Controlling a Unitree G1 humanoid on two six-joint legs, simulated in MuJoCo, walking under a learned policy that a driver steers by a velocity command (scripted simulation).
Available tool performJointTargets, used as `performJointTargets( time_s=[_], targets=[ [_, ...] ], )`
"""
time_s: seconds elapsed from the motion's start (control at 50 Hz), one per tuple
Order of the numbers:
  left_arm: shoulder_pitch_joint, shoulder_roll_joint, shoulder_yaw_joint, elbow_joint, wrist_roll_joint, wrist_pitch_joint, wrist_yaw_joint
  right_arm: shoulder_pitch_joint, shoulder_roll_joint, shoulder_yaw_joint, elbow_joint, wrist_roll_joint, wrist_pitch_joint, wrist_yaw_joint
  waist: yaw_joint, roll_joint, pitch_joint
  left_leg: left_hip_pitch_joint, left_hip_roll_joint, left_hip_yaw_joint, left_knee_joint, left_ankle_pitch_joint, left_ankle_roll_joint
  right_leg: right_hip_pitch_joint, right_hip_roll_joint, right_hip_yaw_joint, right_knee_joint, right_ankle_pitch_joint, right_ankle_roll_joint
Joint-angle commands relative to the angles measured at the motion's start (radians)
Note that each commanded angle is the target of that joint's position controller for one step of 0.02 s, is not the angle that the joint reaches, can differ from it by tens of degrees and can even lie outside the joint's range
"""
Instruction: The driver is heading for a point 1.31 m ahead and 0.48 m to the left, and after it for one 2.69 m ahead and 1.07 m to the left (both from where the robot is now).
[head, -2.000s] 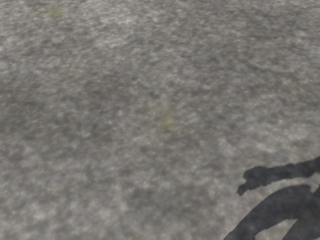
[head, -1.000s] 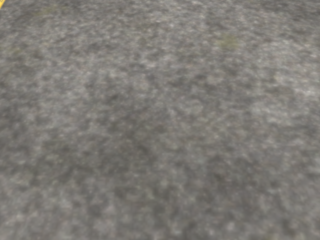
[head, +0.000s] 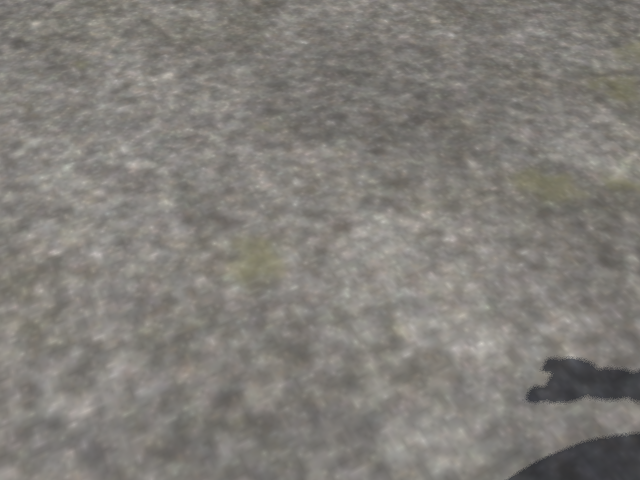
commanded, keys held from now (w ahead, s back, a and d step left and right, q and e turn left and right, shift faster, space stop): q+shift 0.74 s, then e+shift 0.26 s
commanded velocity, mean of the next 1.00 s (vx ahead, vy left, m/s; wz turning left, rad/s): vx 0.02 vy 0.00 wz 0.58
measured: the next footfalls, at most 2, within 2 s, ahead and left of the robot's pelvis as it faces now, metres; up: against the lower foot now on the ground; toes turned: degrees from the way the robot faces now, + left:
right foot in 0.06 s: +0.08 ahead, -0.11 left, +0.00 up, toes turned +4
left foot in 0.40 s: +0.00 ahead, +0.10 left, +0.00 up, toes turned +22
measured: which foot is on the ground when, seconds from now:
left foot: down 0.00-0.06, up 0.08-0.38, down 0.40-0.94, up 0.96-1.00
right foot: up 0.00-0.04, down 0.06-0.40, up 0.42-0.92, down 0.94-1.00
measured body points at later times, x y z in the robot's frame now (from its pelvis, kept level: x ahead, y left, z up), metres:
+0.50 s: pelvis -0.01 +0.02 -0.01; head +0.00 +0.06 +0.44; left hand +0.01 +0.33 -0.13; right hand +0.21 -0.20 -0.09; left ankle -0.04 +0.09 -0.74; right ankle +0.03 -0.12 -0.68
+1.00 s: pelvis +0.02 +0.01 +0.00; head +0.04 +0.01 +0.45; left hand -0.06 +0.30 -0.10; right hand +0.28 -0.10 -0.12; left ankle -0.04 +0.09 -0.73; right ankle +0.10 -0.05 -0.74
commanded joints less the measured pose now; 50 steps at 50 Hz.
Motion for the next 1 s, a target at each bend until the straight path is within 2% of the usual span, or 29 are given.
performJointTargets(
  time_s=[0.02, 0.04, 0.06, 0.08, 0.1, 0.12, 0.14, 0.18, 0.22, 0.28, 0.32, 0.36, 0.38, 0.4, 0.42, 0.44, 0.46, 0.5, 0.54, 0.6, 0.74, 0.84, 0.88, 0.9, 0.92, 0.94, 0.96, 0.98, 1.0],
  targets=[
    [0.194, 0.038, -0.005, 0.006, 0.007, -0.007, 0.018, -0.091, -0.144, -0.035, -0.071, 0.014, 0.014, 0.021, 0.129, 0.164, -0.123, -0.069, 0.122, -0.223, -0.069, 0.175, 0.12, 0.32, 0.04, -0.076, -0.273, 0.102, -0.022],
    [0.194, 0.081, 0.001, -0.002, 0.015, -0.016, 0.027, -0.049, -0.138, -0.039, -0.069, 0.016, 0.023, 0.026, 0.122, 0.102, -0.109, -0.135, 0.104, -0.249, -0.049, 0.026, 0.071, 0.384, -0.031, -0.006, -0.351, 0.101, -0.046],
    [0.207, 0.15, 0.008, -0.024, 0.031, -0.024, 0.037, -0.018, -0.054, -0.023, -0.095, 0.02, 0.026, 0.033, 0.111, -0.107, -0.134, -0.199, 0.023, -0.191, 0.12, -0.251, 0.011, 0.436, -0.299, 0.247, -0.47, 0.078, -0.092],
    [0.126, 0.259, 0.046, -0.038, 0.012, -0.017, 0.047, 0.001, -0.042, -0.024, -0.112, 0.027, 0.041, 0.015, 0.097, -0.316, -0.088, -0.234, -0.11, -0.049, 0.333, -0.454, -0.012, 0.252, -0.459, 0.332, -0.533, 0.124, -0.21],
    [0.119, 0.196, 0.036, -0.044, 0.008, -0.02, 0.055, -0.024, -0.122, -0.051, -0.097, 0.009, 0.061, 0.009, 0.12, -0.206, -0.046, -0.194, -0.068, -0.121, 0.525, -0.449, -0.016, 0.16, -0.423, 0.281, -0.54, 0.148, -0.25],
    [0.046, 0.122, 0.011, -0.048, 0.006, -0.026, 0.058, 0.008, -0.129, -0.068, -0.081, 0.015, 0.075, 0.009, 0.059, -0.159, -0.013, -0.182, -0.068, -0.124, 0.61, -0.398, -0.016, 0.125, -0.363, 0.19, -0.532, 0.205, -0.233],
    [-0.017, 0.081, -0.001, -0.061, 0.004, -0.029, 0.059, 0.054, -0.129, -0.076, -0.058, 0.015, 0.087, 0.007, 0.02, -0.138, -0.007, -0.166, -0.06, -0.108, 0.668, -0.348, -0.027, 0.119, -0.313, 0.1, -0.52, 0.278, -0.206],
    [-0.045, 0.049, -0.005, -0.072, 0.0, -0.039, 0.068, 0.082, -0.117, -0.083, -0.047, 0.008, 0.1, 0.011, 0.009, -0.145, -0.037, -0.178, -0.046, -0.078, 0.713, -0.3, -0.052, 0.194, -0.28, -0.002, -0.479, 0.413, -0.198],
    [0.0, 0.046, -0.001, -0.061, 0.001, -0.042, 0.071, 0.033, -0.088, -0.078, -0.075, 0.015, 0.103, 0.022, 0.039, -0.119, -0.059, -0.195, -0.027, -0.066, 0.641, -0.291, -0.066, 0.279, -0.299, -0.032, -0.446, 0.458, -0.203],
    [0.043, 0.075, 0.019, -0.043, 0.006, -0.046, 0.066, -0.039, -0.047, -0.063, -0.125, 0.021, 0.109, 0.043, 0.08, -0.15, -0.076, -0.116, -0.003, -0.049, 0.428, -0.315, -0.052, 0.319, -0.328, -0.067, -0.403, 0.439, -0.19],
    [0.065, 0.105, 0.034, -0.03, 0.01, -0.047, 0.055, -0.057, -0.06, -0.066, -0.151, 0.026, 0.11, 0.048, 0.095, -0.177, -0.095, -0.049, -0.02, -0.011, 0.334, -0.342, -0.033, 0.323, -0.352, -0.079, -0.369, 0.457, -0.18],
    [0.071, 0.127, 0.047, -0.023, 0.003, -0.047, 0.044, -0.05, -0.066, -0.07, -0.165, 0.03, 0.106, 0.049, 0.084, -0.17, -0.103, 0.014, -0.036, 0.018, 0.218, -0.304, -0.013, 0.314, -0.365, -0.103, -0.31, 0.444, -0.151],
    [0.069, 0.132, 0.052, -0.019, -0.005, -0.046, 0.039, -0.023, -0.063, -0.071, -0.161, 0.026, 0.099, 0.046, 0.056, -0.132, -0.108, 0.093, -0.051, 0.023, 0.102, -0.212, 0.001, 0.269, -0.354, -0.146, -0.237, 0.39, -0.108],
    [0.11, 0.123, 0.055, -0.003, -0.007, -0.045, 0.031, 0.014, -0.096, -0.081, -0.146, 0.012, 0.087, 0.035, 0.036, -0.018, -0.106, 0.191, -0.035, -0.079, -0.035, -0.091, 0.021, 0.175, -0.308, -0.202, -0.096, 0.231, -0.038],
    [0.146, 0.057, 0.041, -0.031, 0.003, -0.036, 0.023, 0.037, -0.236, -0.109, -0.158, 0.007, 0.073, 0.02, 0.056, 0.272, -0.084, 0.306, 0.227, -0.471, -0.125, 0.205, 0.089, -0.093, -0.18, -0.277, 0.183, -0.214, 0.045],
    [-0.021, 0.039, 0.025, -0.117, 0.007, -0.019, 0.035, 0.117, -0.328, -0.141, -0.158, 0.013, 0.073, 0.019, -0.025, 0.328, -0.076, 0.271, 0.34, -0.675, -0.105, 0.515, 0.261, -0.253, -0.04, -0.103, 0.32, -0.37, 0.062],
    [-0.042, 0.058, 0.025, -0.11, 0.006, -0.014, 0.039, 0.127, -0.278, -0.133, -0.148, 0.018, 0.076, 0.016, -0.022, 0.174, -0.081, 0.312, 0.302, -0.588, -0.093, 0.454, 0.276, -0.282, -0.076, -0.024, 0.393, -0.303, 0.057],
    [-0.005, 0.077, 0.031, -0.074, -0.007, -0.031, 0.038, -0.026, -0.214, -0.111, -0.176, 0.022, 0.093, 0.0, 0.047, 0.111, -0.038, 0.251, 0.174, -0.46, -0.105, 0.265, 0.211, -0.259, -0.095, 0.006, 0.353, -0.103, 0.042],
    [0.046, 0.101, 0.038, -0.044, 0.012, -0.031, 0.033, -0.082, -0.182, -0.098, -0.196, 0.033, 0.096, -0.004, 0.068, 0.12, -0.078, 0.242, 0.119, -0.42, -0.095, 0.319, 0.189, -0.211, -0.073, -0.004, 0.367, -0.025, 0.047],
    [0.056, 0.087, 0.031, -0.041, 0.007, -0.021, 0.029, -0.048, -0.202, -0.105, -0.185, 0.032, 0.091, 0.003, 0.059, 0.077, -0.096, 0.253, 0.098, -0.453, -0.089, 0.266, 0.182, -0.206, -0.052, 0.007, 0.306, 0.001, 0.055],
    [0.0, 0.108, 0.025, -0.059, 0.003, -0.028, 0.038, -0.018, -0.238, -0.117, -0.184, 0.015, 0.093, 0.005, 0.025, 0.117, -0.077, 0.24, 0.077, -0.637, -0.086, 0.081, 0.193, -0.19, 0.002, 0.061, 0.114, -0.007, 0.04],
    [0.063, 0.101, 0.017, -0.022, -0.015, -0.032, 0.042, -0.054, -0.161, -0.077, -0.17, 0.0, 0.088, 0.001, 0.034, 0.135, -0.117, 0.163, 0.083, -0.559, -0.046, 0.32, 0.168, 0.029, -0.015, -0.004, 0.024, -0.026, 0.005],
    [0.083, 0.078, 0.007, -0.009, -0.022, -0.031, 0.037, -0.079, -0.12, -0.052, -0.156, -0.002, 0.087, -0.004, 0.049, 0.123, -0.117, 0.115, 0.084, -0.546, -0.054, 0.294, 0.15, 0.16, -0.023, -0.017, -0.098, -0.019, -0.015],
    [0.109, 0.049, -0.003, 0.008, -0.021, -0.031, 0.034, -0.098, -0.098, -0.036, -0.144, 0.004, 0.086, -0.01, 0.075, 0.107, -0.114, 0.082, 0.072, -0.526, -0.057, 0.215, 0.128, 0.26, -0.025, -0.022, -0.235, 0.053, -0.026],
    [0.111, 0.034, -0.01, 0.015, -0.015, -0.036, 0.035, -0.088, -0.094, -0.027, -0.128, 0.005, 0.082, -0.017, 0.085, 0.087, -0.098, 0.043, 0.054, -0.497, -0.053, 0.101, 0.092, 0.351, -0.019, 0.01, -0.389, 0.15, -0.039],
    [0.077, 0.084, -0.003, 0.004, -0.002, -0.045, 0.038, -0.045, -0.102, -0.028, -0.114, -0.005, 0.076, -0.023, 0.054, 0.003, -0.076, 0.023, 0.006, -0.444, 0.011, -0.031, 0.053, 0.367, -0.092, 0.154, -0.441, 0.177, -0.058],
    [0.033, 0.196, 0.015, -0.028, 0.003, -0.052, 0.035, 0.009, -0.116, -0.035, -0.12, -0.007, 0.074, -0.026, 0.012, -0.158, -0.072, -0.034, -0.106, -0.306, 0.144, -0.231, 0.016, 0.354, -0.265, 0.392, -0.492, 0.291, -0.117],
    [0.094, 0.219, 0.028, 0.006, -0.005, -0.048, 0.021, -0.036, -0.165, -0.049, -0.123, 0.003, 0.08, -0.033, 0.045, -0.2, -0.054, 0.002, -0.144, -0.209, 0.155, -0.342, 0.003, 0.247, -0.336, 0.503, -0.502, 0.381, -0.233],
    [0.132, 0.212, 0.037, 0.022, -0.011, -0.047, 0.009, -0.082, -0.18, -0.052, -0.132, 0.003, 0.078, -0.036, 0.067, -0.191, -0.023, -0.027, -0.135, -0.192, 0.24, -0.366, -0.007, 0.25, -0.309, 0.524, -0.505, 0.359, -0.248]
  ],
)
